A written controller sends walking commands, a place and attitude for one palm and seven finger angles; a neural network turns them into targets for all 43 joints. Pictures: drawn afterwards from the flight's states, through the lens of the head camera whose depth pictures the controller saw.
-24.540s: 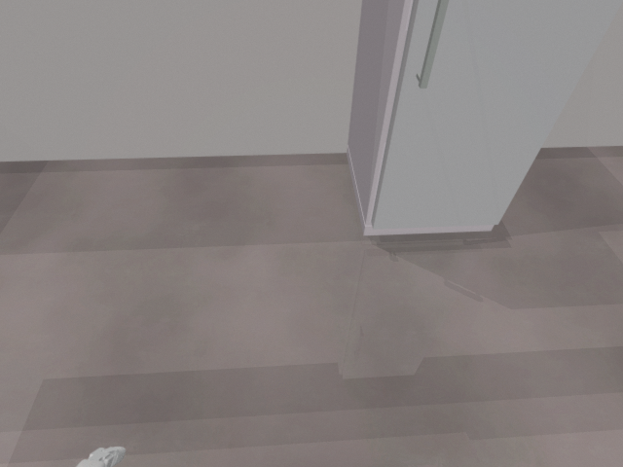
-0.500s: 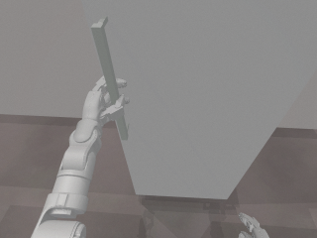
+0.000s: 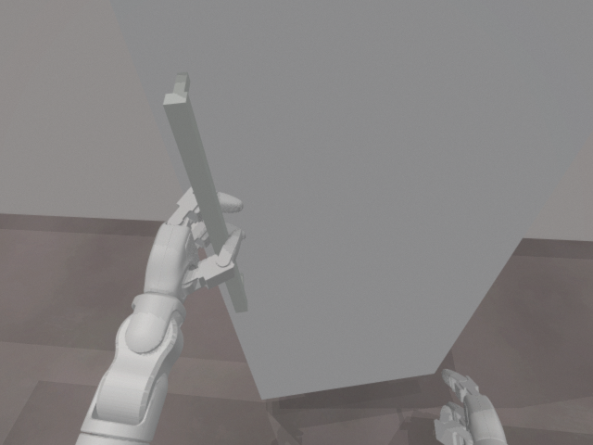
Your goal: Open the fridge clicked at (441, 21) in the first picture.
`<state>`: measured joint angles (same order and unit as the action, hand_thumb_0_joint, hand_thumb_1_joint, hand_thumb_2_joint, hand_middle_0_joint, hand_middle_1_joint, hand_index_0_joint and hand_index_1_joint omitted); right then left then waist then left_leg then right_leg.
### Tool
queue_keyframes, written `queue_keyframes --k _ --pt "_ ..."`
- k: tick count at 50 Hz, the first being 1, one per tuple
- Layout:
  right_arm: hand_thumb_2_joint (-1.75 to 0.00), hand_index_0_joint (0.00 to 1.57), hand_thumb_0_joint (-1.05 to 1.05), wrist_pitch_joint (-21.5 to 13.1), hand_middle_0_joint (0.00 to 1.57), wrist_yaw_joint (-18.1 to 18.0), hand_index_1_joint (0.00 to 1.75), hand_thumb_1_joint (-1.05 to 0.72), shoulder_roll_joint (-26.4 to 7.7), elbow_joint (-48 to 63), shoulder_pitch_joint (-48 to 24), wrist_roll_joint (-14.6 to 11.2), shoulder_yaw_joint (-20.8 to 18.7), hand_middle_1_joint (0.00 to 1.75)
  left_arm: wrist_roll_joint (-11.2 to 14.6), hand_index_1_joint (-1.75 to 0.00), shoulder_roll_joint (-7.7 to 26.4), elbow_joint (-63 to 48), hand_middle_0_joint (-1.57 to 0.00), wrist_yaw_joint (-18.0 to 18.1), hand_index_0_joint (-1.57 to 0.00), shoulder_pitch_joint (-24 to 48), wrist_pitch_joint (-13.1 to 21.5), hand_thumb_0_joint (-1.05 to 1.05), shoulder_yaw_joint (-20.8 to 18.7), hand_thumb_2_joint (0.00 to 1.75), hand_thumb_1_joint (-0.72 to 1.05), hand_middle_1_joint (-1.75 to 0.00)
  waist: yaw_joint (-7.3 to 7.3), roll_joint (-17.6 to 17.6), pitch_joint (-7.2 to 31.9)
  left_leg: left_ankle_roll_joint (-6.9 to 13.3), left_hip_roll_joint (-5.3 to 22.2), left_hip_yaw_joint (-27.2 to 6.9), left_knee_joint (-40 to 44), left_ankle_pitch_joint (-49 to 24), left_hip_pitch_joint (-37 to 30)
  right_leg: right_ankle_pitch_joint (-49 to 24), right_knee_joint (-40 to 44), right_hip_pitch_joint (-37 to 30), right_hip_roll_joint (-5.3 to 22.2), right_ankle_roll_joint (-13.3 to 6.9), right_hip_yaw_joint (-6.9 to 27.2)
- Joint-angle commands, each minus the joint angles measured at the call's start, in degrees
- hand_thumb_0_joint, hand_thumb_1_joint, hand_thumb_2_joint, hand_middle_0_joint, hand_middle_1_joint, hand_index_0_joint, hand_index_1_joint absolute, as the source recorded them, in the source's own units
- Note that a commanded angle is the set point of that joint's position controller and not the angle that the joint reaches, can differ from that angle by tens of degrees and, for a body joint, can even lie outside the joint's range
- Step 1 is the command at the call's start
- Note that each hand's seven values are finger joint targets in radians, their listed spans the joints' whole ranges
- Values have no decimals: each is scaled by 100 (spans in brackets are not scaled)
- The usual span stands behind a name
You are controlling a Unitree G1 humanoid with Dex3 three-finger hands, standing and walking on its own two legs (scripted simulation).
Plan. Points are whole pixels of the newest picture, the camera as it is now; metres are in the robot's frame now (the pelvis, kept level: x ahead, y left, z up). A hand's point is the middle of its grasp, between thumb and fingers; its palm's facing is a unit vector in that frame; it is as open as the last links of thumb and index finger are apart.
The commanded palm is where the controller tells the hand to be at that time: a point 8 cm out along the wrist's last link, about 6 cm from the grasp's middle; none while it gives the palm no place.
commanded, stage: walk backward, drawing the door open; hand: left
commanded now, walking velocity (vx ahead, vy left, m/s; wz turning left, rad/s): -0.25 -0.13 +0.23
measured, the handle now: (218, 220) +0.35 +0.11 +0.15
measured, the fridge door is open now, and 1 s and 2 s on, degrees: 13 43 80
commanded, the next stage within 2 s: stop walking and hold the door back in 1.84 s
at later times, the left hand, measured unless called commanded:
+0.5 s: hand (267, 371) +0.17 +0.04 +0.14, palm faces +0.03 -0.98 -0.17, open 6.4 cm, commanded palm +0.14 +0.08 +0.14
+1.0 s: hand out of the picture +0.09 -0.05 +0.14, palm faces +0.38 -0.91 -0.18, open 6.3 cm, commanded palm +0.04 -0.01 +0.14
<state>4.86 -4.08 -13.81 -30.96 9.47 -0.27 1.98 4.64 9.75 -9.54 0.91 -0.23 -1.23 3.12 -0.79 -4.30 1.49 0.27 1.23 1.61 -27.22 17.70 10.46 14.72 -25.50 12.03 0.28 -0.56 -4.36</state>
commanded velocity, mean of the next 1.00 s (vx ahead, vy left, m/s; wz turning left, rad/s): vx -0.17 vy -0.36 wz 0.68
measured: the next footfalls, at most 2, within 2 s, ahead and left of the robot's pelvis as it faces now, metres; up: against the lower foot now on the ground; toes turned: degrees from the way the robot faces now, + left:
left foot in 0.64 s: -0.09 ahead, +0.04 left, +0.00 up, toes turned +15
right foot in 0.90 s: -0.04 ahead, -0.34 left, +0.00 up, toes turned +26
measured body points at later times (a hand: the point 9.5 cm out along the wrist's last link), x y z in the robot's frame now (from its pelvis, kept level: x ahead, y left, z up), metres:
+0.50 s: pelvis -0.09 -0.06 -0.01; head -0.06 -0.09 +0.44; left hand +0.16 +0.09 +0.15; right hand +0.09 -0.26 -0.12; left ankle -0.05 +0.11 -0.73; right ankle -0.02 -0.11 -0.74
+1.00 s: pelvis -0.11 -0.25 -0.01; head -0.05 -0.23 +0.43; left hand +0.07 +0.00 +0.15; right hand +0.15 -0.36 -0.13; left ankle -0.15 -0.07 -0.71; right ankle -0.08 -0.36 -0.74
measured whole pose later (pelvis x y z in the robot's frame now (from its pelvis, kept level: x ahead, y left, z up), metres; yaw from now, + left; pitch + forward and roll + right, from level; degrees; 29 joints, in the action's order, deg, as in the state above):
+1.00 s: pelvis -0.11 -0.25 -0.01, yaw +31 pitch +0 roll -1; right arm -5.9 -3.6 -9.6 -37.4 6.8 -0.9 -2.0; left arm -0.6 10.1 -25.1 2.6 -6.0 4.6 7.3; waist -3.2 -3.5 -8.5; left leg -1.7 3.2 -7.3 -48.2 21.9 28.3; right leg 20.6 -34.4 13.7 0.6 -0.8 -5.7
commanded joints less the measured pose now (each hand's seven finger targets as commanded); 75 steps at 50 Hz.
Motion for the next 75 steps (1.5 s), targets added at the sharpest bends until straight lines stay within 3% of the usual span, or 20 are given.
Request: queue_keyframes --k 1,16,23,30,31,33,34,38,42,46,49,52,53,54,55,64,66,68,71,75 --pt "-90 20 0 -14 20 -65 30 -90 -383 967 -558 67 -213 30 -231 -140 494 -1622 -45 221 -45 934 690 0 -191 90 90 -140 -87 498 1628 152 274 -270 -43 -3842 -924 -3392 33 -460 395 90 258" --pt "-90 20 0 -209 20 -60 30 -90 -221 982 -877 171 -275 30 -555 -140 134 -2434 -45 328 -45 339 912 0 329 90 90 -140 -128 15 719 600 1050 -1669 1259 -1149 937 -203 -464 -252 77 142 465" --pt "-90 20 0 -613 20 -70 30 -90 4 663 -606 36 -412 30 -616 -140 327 -2967 -45 409 -45 218 854 0 249 90 90 -140 -164 1326 1145 61 -174 -106 -744 -180 308 661 1226 293 1012 -223 501" --pt "-90 20 0 -1162 20 -226 30 -90 133 559 -199 174 -291 30 -644 -140 69 -3122 -45 264 -45 537 712 0 479 90 90 -140 -311 838 706 0 151 171 -1176 294 339 -946 -111 629 1086 -643 -544" --pt "-90 20 0 -1276 20 -228 30 -90 51 518 31 160 -306 30 -572 -140 30 -3220 -45 253 -45 772 751 0 631 90 90 -140 -535 307 617 123 411 -470 127 -492 -385 -778 -1248 1334 789 -359 -561" --pt "-90 20 0 -1318 20 -118 30 -90 -405 675 -170 292 -434 30 -726 -140 198 -2941 -45 257 -45 737 998 0 675 90 90 -140 -395 -1106 342 1335 3096 -4991 2030 -1988 -731 1037 -4530 2817 195 450 759" --pt "-90 20 0 -1311 20 -99 30 -90 -284 652 -583 385 -446 30 -782 -140 315 -3188 -45 164 -45 799 1122 0 459 90 90 -140 -292 -629 341 1382 3046 -5004 1651 -1843 -3 1010 -5025 2642 328 282 1341" --pt "-90 20 0 -1382 20 119 30 -90 -395 397 -773 135 -522 30 -689 -140 -75 -3106 -45 196 -45 723 1212 0 581 90 90 -140 -10 28 435 679 1563 -2192 1038 -259 1080 444 -3078 827 152 207 896" --pt "-90 20 0 -1417 20 154 30 -90 -230 311 -622 -3 -604 30 -708 -140 -39 -3208 -45 233 -45 843 1209 0 579 90 90 -140 -124 -732 1098 309 705 -1682 1020 541 830 584 -209 -821 -389 301 -82" --pt "-90 20 0 -1324 20 119 30 -90 174 222 -473 -80 -520 30 -514 -140 601 -3513 -45 296 -45 683 1301 0 -104 90 90 -140 -264 1050 1286 -267 -404 8 -1581 -185 660 -1500 281 -395 850 -316 27" --pt "-90 20 0 -1484 20 -114 30 -90 266 399 -832 -11 -440 30 -567 -140 385 -3430 -45 163 -45 398 1204 0 -137 90 90 -140 96 1840 833 -126 -28 32 -3503 1370 1998 -3817 -235 -796 1641 -1121 413" --pt "-90 20 0 -1510 20 -217 30 -90 217 390 -503 102 -259 30 -465 -140 198 -3318 -45 124 -45 348 1267 0 -55 90 90 -140 -157 1251 844 -81 42 357 -899 203 963 -4528 -1553 -567 1160 -682 -210" --pt "-90 20 0 -1518 20 -249 30 -90 39 365 -320 83 -324 30 -425 -140 137 -3237 -45 129 -45 364 1301 0 134 90 90 -140 -368 709 1035 78 306 -62 303 -1649 -577 -3867 -2733 448 892 -301 -388" --pt "-90 20 0 -1550 20 -194 30 -90 -247 495 -309 163 -466 30 -347 -140 88 -3495 -45 123 -45 559 1403 0 162 90 90 -140 -288 -669 1328 807 2078 -2613 845 -5709 -2327 70 -4110 2446 -116 290 -225" --pt "-90 20 0 -1510 20 1 30 -90 -321 513 -350 202 -452 30 -522 -140 287 -3473 -45 180 -45 720 1563 0 102 90 90 -140 -205 -353 1467 1298 2786 -3412 598 -6563 -2656 2014 -4530 2707 -14 199 686" --pt "-90 20 0 -1302 20 40 30 -90 -167 845 -665 -86 -386 30 -367 -140 665 -3237 -45 518 -45 280 1097 0 -735 90 90 -140 41 -173 751 287 700 -548 -87 676 1406 104 -404 -914 3 322 45" --pt "-90 20 0 -1242 20 21 30 -90 108 788 -733 14 -293 30 -463 -140 1348 -3411 -45 593 -45 193 1088 0 -1301 90 90 -140 74 2059 607 -174 -394 140 -3059 1471 1652 39 1123 246 1626 -345 1830" --pt "-90 20 0 -1264 20 7 30 -90 -28 651 -796 58 -472 30 -469 -140 1519 -3532 -45 586 -45 -99 977 0 -1615 90 90 -140 168 1841 770 -99 -243 -493 -5126 1709 1787 765 1284 649 2226 -849 2675" --pt "-90 20 0 -1190 20 -7 30 -90 156 601 -697 149 -279 30 -421 -140 1126 -3553 -45 571 -45 -521 1183 0 -1530 90 90 -140 91 1203 938 -295 -45 -17 -4919 1169 1990 -1113 592 -369 1750 -814 872" --pt "-90 20 0 -1227 20 -135 30 -90 71 743 -457 183 -273 30 -406 -140 1104 -3685 -45 627 -45 -883 1160 0 -1382 90 90 -140 211 1309 1160 -158 -157 391 -3274 1560 1428 -1278 854 -817 1767 -861 756"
